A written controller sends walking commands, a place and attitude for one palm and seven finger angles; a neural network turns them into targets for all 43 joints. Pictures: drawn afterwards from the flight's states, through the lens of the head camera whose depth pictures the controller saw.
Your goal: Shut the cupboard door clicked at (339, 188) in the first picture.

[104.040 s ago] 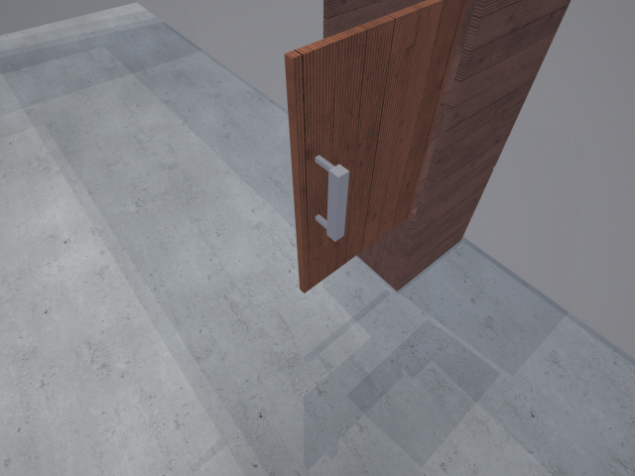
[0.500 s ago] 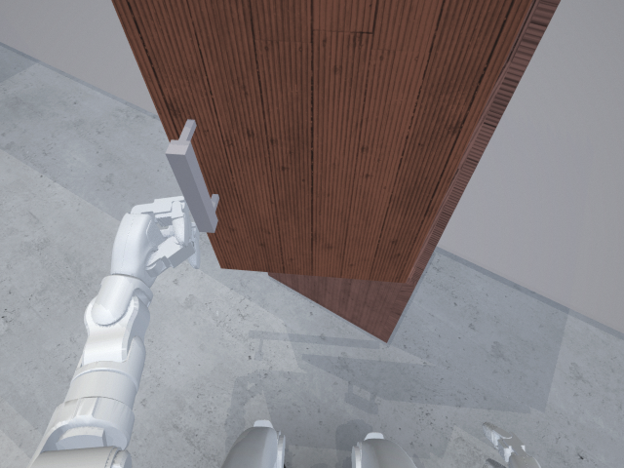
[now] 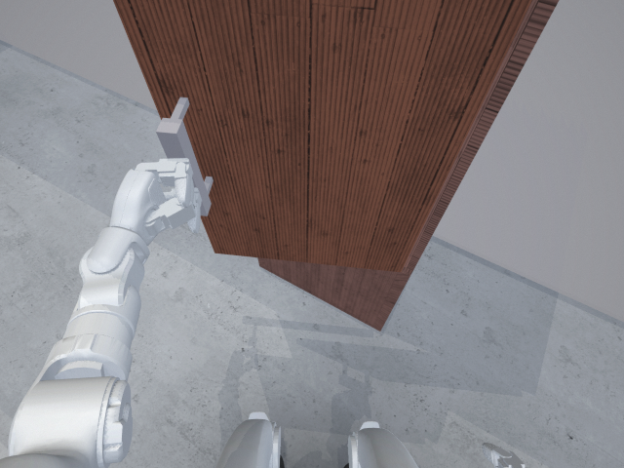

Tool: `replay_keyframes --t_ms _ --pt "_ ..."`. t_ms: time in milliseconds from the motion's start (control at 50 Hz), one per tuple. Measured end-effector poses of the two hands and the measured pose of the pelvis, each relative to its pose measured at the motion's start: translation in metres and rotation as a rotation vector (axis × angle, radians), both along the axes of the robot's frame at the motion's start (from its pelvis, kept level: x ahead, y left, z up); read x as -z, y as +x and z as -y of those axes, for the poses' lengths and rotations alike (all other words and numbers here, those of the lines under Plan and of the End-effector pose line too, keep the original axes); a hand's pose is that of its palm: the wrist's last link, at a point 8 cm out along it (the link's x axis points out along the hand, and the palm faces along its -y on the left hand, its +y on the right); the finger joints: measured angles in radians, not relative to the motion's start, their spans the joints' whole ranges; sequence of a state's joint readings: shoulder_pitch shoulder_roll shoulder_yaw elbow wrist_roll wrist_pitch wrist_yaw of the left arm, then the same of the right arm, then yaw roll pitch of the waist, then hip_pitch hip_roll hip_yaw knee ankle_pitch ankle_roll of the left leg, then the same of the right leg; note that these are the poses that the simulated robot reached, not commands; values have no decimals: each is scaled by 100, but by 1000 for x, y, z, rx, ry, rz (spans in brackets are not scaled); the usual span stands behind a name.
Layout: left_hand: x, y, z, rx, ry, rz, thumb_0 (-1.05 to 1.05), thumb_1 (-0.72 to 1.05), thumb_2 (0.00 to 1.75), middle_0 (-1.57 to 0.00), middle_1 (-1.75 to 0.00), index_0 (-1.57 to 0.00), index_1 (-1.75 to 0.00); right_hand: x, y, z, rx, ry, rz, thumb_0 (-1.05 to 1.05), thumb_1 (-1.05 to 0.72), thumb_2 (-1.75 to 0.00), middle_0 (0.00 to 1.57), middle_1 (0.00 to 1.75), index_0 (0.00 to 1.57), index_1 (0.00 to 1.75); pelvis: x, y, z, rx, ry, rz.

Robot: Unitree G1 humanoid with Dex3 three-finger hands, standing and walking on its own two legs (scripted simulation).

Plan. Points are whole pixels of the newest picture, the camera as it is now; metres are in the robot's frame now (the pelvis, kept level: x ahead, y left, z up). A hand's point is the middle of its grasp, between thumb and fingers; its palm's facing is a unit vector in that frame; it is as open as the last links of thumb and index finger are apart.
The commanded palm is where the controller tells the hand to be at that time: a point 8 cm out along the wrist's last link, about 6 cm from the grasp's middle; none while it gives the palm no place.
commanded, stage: push the door shut along its arc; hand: left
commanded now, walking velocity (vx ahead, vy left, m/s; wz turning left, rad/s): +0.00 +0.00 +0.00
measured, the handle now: (192, 160) +0.51 +0.18 +0.07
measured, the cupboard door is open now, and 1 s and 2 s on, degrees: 24 8 3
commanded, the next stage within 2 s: pull the fist back off the door in 1.40 s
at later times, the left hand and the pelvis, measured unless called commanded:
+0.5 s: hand (217, 172) +0.48 +0.14 +0.07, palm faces -0.30 -0.95 -0.02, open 3.4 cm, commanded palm +0.49 +0.17 +0.07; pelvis -0.01 +0.01 -0.02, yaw +0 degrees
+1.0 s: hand (257, 138) +0.54 +0.09 +0.08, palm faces -0.42 -0.91 -0.01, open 3.1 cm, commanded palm +0.54 +0.13 +0.07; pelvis +0.00 +0.01 -0.03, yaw -2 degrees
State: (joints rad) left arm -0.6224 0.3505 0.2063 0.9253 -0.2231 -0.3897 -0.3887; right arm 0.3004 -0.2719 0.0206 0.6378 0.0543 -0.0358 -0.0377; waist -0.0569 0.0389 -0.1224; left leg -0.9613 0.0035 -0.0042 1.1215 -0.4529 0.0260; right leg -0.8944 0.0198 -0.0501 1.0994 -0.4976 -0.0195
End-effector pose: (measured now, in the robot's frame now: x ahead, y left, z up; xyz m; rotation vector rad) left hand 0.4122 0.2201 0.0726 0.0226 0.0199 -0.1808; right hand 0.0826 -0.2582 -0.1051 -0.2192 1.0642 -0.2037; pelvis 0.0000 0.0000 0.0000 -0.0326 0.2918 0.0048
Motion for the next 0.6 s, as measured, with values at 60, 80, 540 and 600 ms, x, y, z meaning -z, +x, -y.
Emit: replay_keyframes --t_ms 60,80,540,600 --pt "0 5 0 13 -1 0 3 90 94 -130 -150 -130 -150 1 -7 1 7 -8 -16 1 -90 -90 20 30 20 30 1 -2 -1 -2 -3 -5" --pt "0 6 0 17 -2 0 3 90 94 -130 -150 -130 -150 1 -9 1 8 -11 -21 1 -90 -90 20 30 20 30 2 -3 -2 -3 -5 -7" --pt "-3 71 28 125 -10 -21 3 96 96 -130 -150 -130 -150 13 -62 3 59 -48 -125 1 -90 -90 20 30 21 30 20 -14 -8 0 -26 -90" --pt "-3 82 30 125 -8 -20 3 94 94 -130 -150 -130 -150 14 -70 3 74 -50 -138 1 -90 -90 20 30 21 30 22 -13 -7 5 -29 -105"
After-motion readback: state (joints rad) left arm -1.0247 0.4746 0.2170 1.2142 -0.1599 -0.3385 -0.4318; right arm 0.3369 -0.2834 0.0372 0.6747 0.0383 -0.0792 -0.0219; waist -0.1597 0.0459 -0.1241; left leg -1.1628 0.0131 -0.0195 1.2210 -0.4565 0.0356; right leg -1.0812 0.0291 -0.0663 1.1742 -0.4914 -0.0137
